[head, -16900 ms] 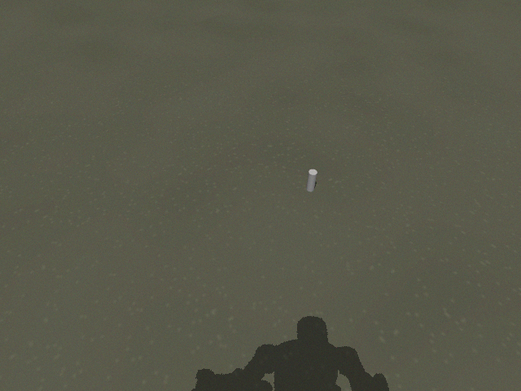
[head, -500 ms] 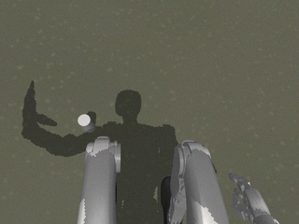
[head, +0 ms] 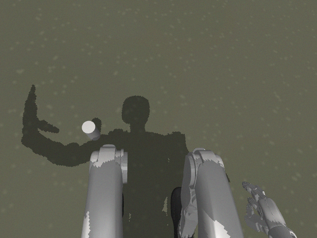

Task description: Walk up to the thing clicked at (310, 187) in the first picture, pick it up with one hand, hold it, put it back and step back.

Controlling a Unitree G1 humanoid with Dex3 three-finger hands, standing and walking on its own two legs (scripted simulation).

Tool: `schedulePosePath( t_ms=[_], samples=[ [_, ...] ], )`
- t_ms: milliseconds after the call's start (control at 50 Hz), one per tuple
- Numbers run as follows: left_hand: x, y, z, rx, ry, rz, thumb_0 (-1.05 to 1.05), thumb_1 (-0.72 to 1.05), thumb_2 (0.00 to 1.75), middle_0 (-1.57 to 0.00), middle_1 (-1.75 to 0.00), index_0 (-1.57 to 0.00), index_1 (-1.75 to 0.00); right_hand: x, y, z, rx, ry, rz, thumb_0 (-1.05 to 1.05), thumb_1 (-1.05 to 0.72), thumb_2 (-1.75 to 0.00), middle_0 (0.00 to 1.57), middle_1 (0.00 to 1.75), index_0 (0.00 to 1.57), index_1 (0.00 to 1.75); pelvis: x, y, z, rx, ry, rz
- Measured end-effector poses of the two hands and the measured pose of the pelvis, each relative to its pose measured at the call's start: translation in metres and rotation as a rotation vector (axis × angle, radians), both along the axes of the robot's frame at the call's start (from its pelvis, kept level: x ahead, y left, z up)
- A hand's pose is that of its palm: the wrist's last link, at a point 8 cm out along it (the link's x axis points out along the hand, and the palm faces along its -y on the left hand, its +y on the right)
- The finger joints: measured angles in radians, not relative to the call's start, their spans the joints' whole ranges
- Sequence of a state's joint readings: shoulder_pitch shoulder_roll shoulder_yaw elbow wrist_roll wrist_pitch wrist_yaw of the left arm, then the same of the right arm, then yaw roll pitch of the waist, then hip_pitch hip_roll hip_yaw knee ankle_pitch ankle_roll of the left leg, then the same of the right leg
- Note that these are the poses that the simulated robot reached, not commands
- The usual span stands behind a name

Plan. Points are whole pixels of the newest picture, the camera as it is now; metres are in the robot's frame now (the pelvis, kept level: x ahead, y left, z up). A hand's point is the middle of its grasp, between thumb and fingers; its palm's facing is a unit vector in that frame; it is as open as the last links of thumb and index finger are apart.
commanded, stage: go down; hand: left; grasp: from the side
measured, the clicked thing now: (91, 131) +0.41 +0.24 -0.31
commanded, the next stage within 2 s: approach in 0.24 s
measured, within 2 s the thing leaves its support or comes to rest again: neither
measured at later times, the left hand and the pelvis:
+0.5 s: hand out of the picture +0.32 +0.42 +0.00, palm faces +0.21 -0.97 -0.08, open 17.2 cm; pelvis +0.00 +0.00 +0.00, yaw +0 degrees
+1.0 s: hand (49, 135) +0.36 +0.34 -0.21, palm faces +0.09 -1.00 +0.04, open 17.0 cm; pelvis +0.00 +0.01 -0.07, yaw -6 degrees
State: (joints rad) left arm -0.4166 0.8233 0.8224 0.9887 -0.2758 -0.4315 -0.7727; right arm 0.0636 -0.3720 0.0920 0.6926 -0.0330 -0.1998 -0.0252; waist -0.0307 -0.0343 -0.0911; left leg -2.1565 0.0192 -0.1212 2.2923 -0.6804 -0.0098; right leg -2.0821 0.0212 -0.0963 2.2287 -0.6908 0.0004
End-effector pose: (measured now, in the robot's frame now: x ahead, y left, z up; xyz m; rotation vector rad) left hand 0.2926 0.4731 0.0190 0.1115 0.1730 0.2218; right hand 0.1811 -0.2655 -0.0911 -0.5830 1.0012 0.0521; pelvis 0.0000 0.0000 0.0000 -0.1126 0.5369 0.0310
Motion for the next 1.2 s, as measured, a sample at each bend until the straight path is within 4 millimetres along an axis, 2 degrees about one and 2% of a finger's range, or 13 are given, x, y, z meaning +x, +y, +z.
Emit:
schedulePosePath(
  t_ms=[160, 400, 500, 580, 760, 860, 980, 1120, 1200],
  samples=[
    [0.005, -0.006, -0.006, -0.014, -0.028, -0.02, -0.01, -0.52, 0.08, -0.04, -0.07, -0.03, -0.07, 0.003, -0.001, 0.002, -0.012, -0.005, 0.0, 0.0, -0.91, -0.9, 0.21, 0.3, 0.21, 0.3, 0.001, 0.0, -0.002, -0.002, 0.001, 0.0],
    [0.003, -0.003, 0.004, -0.01, -0.045, -0.016, -0.01, -0.49, 0.09, -0.05, -0.06, -0.03, -0.08, 0.008, 0.001, 0.004, -0.006, -0.025, -0.003, 0.0, -0.92, -0.9, 0.21, 0.3, 0.21, 0.3, 0.002, 0.001, 0.001, -0.003, 0.004, 0.001],
    [-0.004, -0.005, -0.008, -0.036, -0.062, -0.002, -0.01, -0.48, 0.09, -0.05, -0.07, -0.03, -0.09, 0.008, 0.002, 0.0, -0.002, -0.024, 0.016, 0.0, -0.91, -0.9, 0.21, 0.3, 0.21, 0.3, 0.0, 0.001, -0.003, -0.001, -0.001, -0.002],
    [-0.004, -0.014, -0.036, -0.067, -0.078, -0.012, -0.01, -0.46, 0.09, -0.05, -0.07, -0.02, -0.09, 0.007, 0.002, -0.007, -0.014, -0.012, 0.052, 0.0, -0.9, -0.9, 0.21, 0.3, 0.21, 0.3, -0.001, 0.0, -0.012, -0.002, -0.017, -0.008],
    [0.018, -0.053, -0.142, -0.159, -0.043, -0.059, -0.01, -0.46, 0.09, -0.05, -0.08, -0.02, -0.1, 0.01, 0.005, -0.023, -0.089, 0.022, 0.15, 0.0, -0.9, -0.9, 0.21, 0.3, 0.21, 0.3, -0.002, 0.0, -0.046, -0.028, -0.084, -0.035],
    [0.029, -0.069, -0.187, -0.147, -0.036, -0.098, -0.01, -0.44, 0.1, -0.05, -0.08, -0.02, -0.1, 0.01, 0.009, -0.028, -0.146, 0.064, 0.203, 0.0, -0.9, -0.9, 0.21, 0.3, 0.21, 0.3, -0.001, 0.003, -0.061, -0.054, -0.126, -0.051],
    [0.039, -0.081, -0.219, -0.151, -0.061, -0.118, -0.01, -0.43, 0.09, -0.06, -0.08, -0.02, -0.1, 0.009, 0.015, -0.03, -0.205, 0.117, 0.258, 0.0, -0.91, -0.9, 0.21, 0.3, 0.21, 0.3, 0.0, 0.009, -0.072, -0.088, -0.171, -0.061],
    [0.051, -0.122, -0.255, -0.206, -0.029, -0.175, -0.01, -0.49, 0.05, -0.06, -0.07, -0.03, -0.09, 0.01, 0.025, -0.026, -0.245, 0.123, 0.322, 0.0, -0.92, -0.9, 0.21, 0.3, 0.21, 0.3, -0.004, 0.013, -0.082, -0.122, -0.227, -0.073],
    [0.055, -0.14, -0.27, -0.221, -0.059, -0.137, -0.01, -0.55, 0.03, -0.06, -0.08, -0.05, -0.08, 0.007, 0.029, -0.022, -0.271, 0.125, 0.361, 0.0, -0.92, -0.9, 0.21, 0.3, 0.21, 0.3, -0.008, 0.014, -0.088, -0.141, -0.273, -0.085]
  ],
)
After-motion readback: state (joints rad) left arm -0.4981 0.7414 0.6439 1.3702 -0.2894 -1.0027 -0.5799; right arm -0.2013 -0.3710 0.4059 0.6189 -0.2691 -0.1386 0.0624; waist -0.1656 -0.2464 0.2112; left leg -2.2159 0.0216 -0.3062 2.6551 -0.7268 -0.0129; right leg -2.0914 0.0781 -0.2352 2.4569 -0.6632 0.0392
